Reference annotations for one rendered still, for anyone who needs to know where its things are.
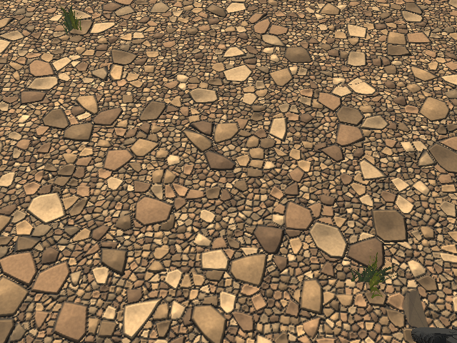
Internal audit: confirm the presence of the robot right hand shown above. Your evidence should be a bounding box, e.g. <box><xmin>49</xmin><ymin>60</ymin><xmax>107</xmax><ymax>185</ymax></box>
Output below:
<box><xmin>411</xmin><ymin>327</ymin><xmax>457</xmax><ymax>343</ymax></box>

